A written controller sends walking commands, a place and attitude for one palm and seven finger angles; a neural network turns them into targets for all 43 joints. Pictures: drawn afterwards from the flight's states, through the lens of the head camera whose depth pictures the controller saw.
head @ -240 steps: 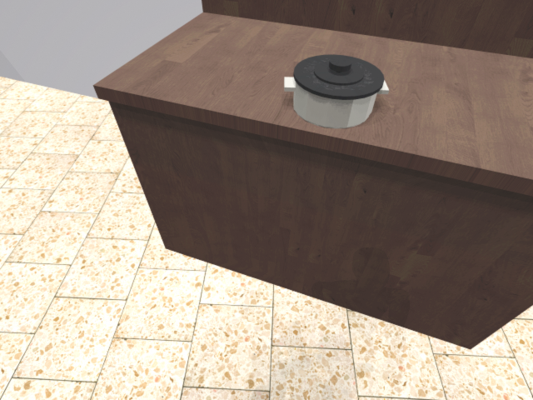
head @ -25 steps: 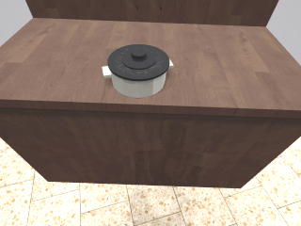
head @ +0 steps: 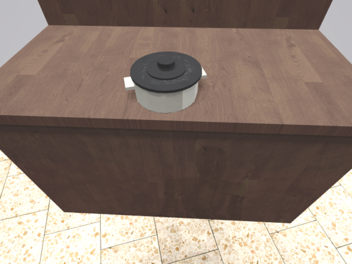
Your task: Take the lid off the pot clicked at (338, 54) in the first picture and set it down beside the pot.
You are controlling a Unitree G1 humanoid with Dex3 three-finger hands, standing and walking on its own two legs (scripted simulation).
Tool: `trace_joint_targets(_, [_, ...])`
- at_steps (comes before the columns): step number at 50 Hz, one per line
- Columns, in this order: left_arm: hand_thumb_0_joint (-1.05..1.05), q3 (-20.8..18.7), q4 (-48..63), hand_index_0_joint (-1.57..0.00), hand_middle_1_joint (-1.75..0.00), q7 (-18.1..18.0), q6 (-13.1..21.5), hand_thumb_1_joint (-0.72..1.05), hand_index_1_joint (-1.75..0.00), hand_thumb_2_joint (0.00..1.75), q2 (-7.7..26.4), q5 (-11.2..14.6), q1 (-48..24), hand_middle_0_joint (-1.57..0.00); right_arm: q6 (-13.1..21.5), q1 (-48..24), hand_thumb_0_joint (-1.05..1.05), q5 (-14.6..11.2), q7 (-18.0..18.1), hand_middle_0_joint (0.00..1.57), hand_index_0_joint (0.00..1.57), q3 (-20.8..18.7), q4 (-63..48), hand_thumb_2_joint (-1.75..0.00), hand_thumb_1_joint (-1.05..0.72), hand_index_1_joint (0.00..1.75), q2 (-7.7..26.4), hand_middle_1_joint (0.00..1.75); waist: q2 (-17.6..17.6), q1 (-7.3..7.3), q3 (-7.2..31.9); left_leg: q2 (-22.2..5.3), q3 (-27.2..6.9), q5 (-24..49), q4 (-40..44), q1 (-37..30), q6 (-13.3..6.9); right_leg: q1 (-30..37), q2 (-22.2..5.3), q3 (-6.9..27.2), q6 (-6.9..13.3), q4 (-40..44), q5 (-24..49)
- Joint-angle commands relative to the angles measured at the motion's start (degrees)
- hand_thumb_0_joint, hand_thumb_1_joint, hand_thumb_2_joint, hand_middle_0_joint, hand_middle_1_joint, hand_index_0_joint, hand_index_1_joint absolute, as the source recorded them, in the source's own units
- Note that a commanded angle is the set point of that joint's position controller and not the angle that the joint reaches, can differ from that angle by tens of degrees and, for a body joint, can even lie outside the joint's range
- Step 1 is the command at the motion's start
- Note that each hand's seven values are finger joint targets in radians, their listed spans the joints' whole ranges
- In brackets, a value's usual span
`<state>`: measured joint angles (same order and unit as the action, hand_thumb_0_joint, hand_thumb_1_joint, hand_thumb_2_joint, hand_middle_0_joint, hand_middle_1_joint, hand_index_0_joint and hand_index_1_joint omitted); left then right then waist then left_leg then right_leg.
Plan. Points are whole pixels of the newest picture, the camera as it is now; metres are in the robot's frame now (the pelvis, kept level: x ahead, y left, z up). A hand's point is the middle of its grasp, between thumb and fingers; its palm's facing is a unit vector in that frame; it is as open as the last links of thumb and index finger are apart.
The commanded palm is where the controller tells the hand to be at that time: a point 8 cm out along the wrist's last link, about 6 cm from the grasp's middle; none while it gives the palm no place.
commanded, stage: look again from close up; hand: left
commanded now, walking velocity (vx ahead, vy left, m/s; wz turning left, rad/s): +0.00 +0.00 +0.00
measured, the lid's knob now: (165, 61) +0.60 +0.07 +0.16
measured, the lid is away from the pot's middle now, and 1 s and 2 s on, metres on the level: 0.00 0.00 0.00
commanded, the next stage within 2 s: shuffle to correct the standing spot in 0.84 s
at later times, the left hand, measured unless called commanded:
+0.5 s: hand out of the picture -0.03 +0.18 -0.17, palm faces +0.02 -0.98 -0.18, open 7.3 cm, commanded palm none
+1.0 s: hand out of the picture -0.06 +0.17 -0.17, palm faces +0.03 -0.99 -0.16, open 7.3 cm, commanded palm none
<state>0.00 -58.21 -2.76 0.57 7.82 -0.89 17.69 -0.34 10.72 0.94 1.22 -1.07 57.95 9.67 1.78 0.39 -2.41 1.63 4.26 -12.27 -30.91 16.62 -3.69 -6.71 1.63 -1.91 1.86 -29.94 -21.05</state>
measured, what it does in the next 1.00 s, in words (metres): stands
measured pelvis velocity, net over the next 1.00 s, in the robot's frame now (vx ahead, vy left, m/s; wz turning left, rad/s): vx -0.03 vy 0.02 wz -0.02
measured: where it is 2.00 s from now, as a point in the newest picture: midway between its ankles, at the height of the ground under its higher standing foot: outside the picture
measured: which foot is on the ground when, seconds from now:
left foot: down 0.00-1.00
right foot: down 0.00-1.00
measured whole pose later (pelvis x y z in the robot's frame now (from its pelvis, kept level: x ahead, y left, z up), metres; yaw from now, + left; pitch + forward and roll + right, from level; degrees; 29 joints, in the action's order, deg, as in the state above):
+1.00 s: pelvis -0.03 +0.02 +0.01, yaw -1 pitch -1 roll -1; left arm 0.3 -63.3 -2.2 0.8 6.6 -0.9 21.2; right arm -0.5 16.3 0.6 1.1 -1.0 64.2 7.7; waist 0.2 0.1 -1.8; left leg 2.5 5.7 -5.8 -22.9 16.2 -4.8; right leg -8.8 0.7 -0.5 0.5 -26.4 -16.2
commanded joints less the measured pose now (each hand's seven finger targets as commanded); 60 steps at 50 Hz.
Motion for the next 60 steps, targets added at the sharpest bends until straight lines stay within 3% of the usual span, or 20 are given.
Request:
trace_joint_targets(1, [0.0,-1.31,1.53,-0.2,-0.3,-0.48,0.51,0.9,-0.3,0.9,6.6,-0.09,4.96,-0.2,1.05,2.12,0.0,-0.01,0.12,0.2,0.2,-0.99,-2.61,-0.9,-0.9,0.3,5.42,0.3,-1.94,-0.06,-1.9,-6.18,-8.74,5.02,5.26,-4.98,0.47,-8.62,-6.49,6.91,1.92,7.02,10.13])
trace_joint_targets(14, [0.0,-0.8,-0.49,-0.2,-0.3,-0.28,0.8,0.9,-0.3,0.9,6.16,0.19,6.05,-0.2,1.42,3.84,0.0,-0.27,0.21,0.2,0.2,-0.66,-0.05,-0.9,-0.9,0.3,5.58,0.3,-0.88,-0.15,0.08,-7.36,-9.91,5.51,8.77,-7.34,0.0,-7.98,-6.11,6.45,1.3,7.37,9.18])
trace_joint_targets(26, [0.0,-0.38,-2.84,-0.2,-0.3,-0.11,0.47,0.9,-0.3,0.9,5.23,-0.01,7.24,-0.2,1.07,5.54,0.0,-0.42,0.26,0.2,0.2,-0.7,2.24,-0.9,-0.9,0.3,5.12,0.3,-1.78,-0.07,-2.74,-7.99,-11.1,-4.06,13.94,-5.69,0.44,-9.69,-5.88,5.94,0.95,8.91,3.63])
trace_joint_targets(31, [0.0,-0.36,-3.39,-0.2,-0.3,-0.08,0.57,0.9,-0.3,0.9,4.89,-0.04,7.86,-0.2,1.13,6.29,0.0,-0.45,0.25,0.2,0.2,-0.77,2.84,-0.9,-0.9,0.3,4.8,0.3,-2.46,-0.12,-1.96,-7.98,-10.95,-4.09,14.39,-6.08,0.59,-9.54,-6.05,6.35,0.99,9.28,3.88])
trace_joint_targets(34, [0.0,-0.34,-3.76,-0.2,-0.3,-0.04,0.6,0.9,-0.3,0.9,4.68,0.01,8.1,-0.2,1.09,6.82,0.0,-0.4,0.24,0.2,0.2,-0.76,3.36,-0.9,-0.9,0.3,4.69,0.3,-0.73,-0.31,-2.25,-8.2,-11.08,-4.69,15.09,-6.55,0.71,-10.31,-5.93,6.28,0.91,9.18,3.79])
trace_joint_targets(35, [0.0,-0.46,-3.7,-0.2,-0.3,-0.1,0.56,0.9,-0.3,0.9,4.62,-0.14,8.04,-0.2,1.05,6.95,0.0,-0.5,0.28,0.2,0.2,-0.8,3.26,-0.9,-0.9,0.3,4.25,0.3,-2.16,-0.08,-3.1,-8.24,-11.11,-5.52,15.31,-5.33,0.63,-10.03,-5.88,6.13,0.89,9.59,3.23])
trace_joint_targets(39, [0.0,-0.46,-4.18,-0.2,-0.3,-0.03,0.61,0.9,-0.3,0.9,4.18,-0.04,8.58,-0.2,1.03,7.55,0.0,-0.4,0.28,0.2,0.2,-0.89,3.73,-0.9,-0.9,0.3,4.28,0.3,-0.97,-0.36,-2.22,-8.22,-11.15,-5.76,15.51,-6.46,0.85,-10.7,-5.84,6.49,0.95,9.43,3.01])
trace_joint_targets(46, [0.0,-0.52,-4.42,-0.2,-0.3,0.05,0.57,0.9,-0.3,0.9,3.88,-0.11,8.85,-0.2,0.63,8.18,0.0,-0.38,0.25,0.2,0.2,-0.99,3.97,-0.9,-0.9,0.3,3.63,0.3,-2.6,-0.45,-4.25,-7.49,-10.35,-7.62,14.93,-4.81,1.36,-12.61,-6.12,7.33,1.14,11.11,-0.64])
trace_joint_targets(48, [0.0,-0.58,-4.56,-0.2,-0.3,0.12,0.73,0.9,-0.3,0.9,3.6,-0.05,9.19,-0.2,0.79,9.1,0.0,-0.24,0.24,0.2,0.2,-0.96,4.34,-0.9,-0.9,0.3,3.29,0.3,-2.27,-0.73,-2.65,-7.57,-10.43,-7.86,14.87,-6.03,1.29,-12.28,-5.89,7.33,1.21,11.11,-0.83])
trace_joint_targets(51, [0.0,-1.05,-4.45,-0.2,-0.3,0.54,0.14,0.9,-0.3,0.9,3.51,-0.35,9.91,-0.2,0.54,9.6,0.0,-0.01,0.35,0.2,0.2,-1.59,4.45,-0.9,-0.9,0.3,3.87,0.3,-0.2,-0.57,-3.26,-8.31,-11.95,-18.44,17.01,-3.7,1.01,-12.8,-4.24,5.5,1.23,9.21,-8.11])
trace_joint_targets(54, [0.0,-1.6,-4.46,-0.2,-0.3,1.07,-0.25,0.9,-0.3,0.9,3.0,-0.6,11.4,-0.2,0.41,9.13,0.0,0.18,0.34,0.2,0.2,-2.12,4.1,-0.9,-0.9,0.3,4.32,0.3,0.86,0.08,-5.07,-9.48,-13.47,-24.2,19.2,-0.01,0.41,-12.31,-3.12,3.74,1.49,7.3,-9.13])
trace_joint_targets(55, [0.0,-1.72,-4.43,-0.2,-0.3,1.24,-0.5,0.9,-0.3,0.9,2.91,-0.78,11.91,-0.2,0.34,9.14,0.0,0.13,0.41,0.2,0.2,-2.35,4.04,-0.9,-0.9,0.3,4.15,0.3,-0.39,0.45,-6.55,-9.31,-13.2,-25.92,19.38,2.45,0.42,-11.81,-2.73,3.27,1.59,7.38,-9.68])
trace_joint_targets(57, [0.0,-1.99,-4.69,-0.2,-0.3,1.63,-0.43,0.9,-0.3,0.9,2.38,-0.65,13.04,-0.2,0.48,9.17,0.0,0.21,0.53,0.2,0.2,-2.55,3.81,-0.9,-0.9,0.3,4.14,0.3,-1.71,0.58,-5.28,-8.29,-11.32,-23.75,16.98,2.17,0.9,-10.94,-3.33,4.3,2.34,8.42,-9.31])
trace_joint_targets(60, [0.0,-2.54,-4.4,-0.2,-0.3,1.84,-0.08,0.9,-0.3,0.9,2.77,-0.42,12.72,-0.2,0.67,9.42,0.0,0.14,0.58,0.2,0.2,-2.58,3.49,-0.9,-0.9,0.3,2.05,0.3,-7.23,0.11,-4.89,-4.54,-5.56,-17.48,6.8,2.06,1.9,-12.07,-6.86,10.01,4.52,13.69,-14.1])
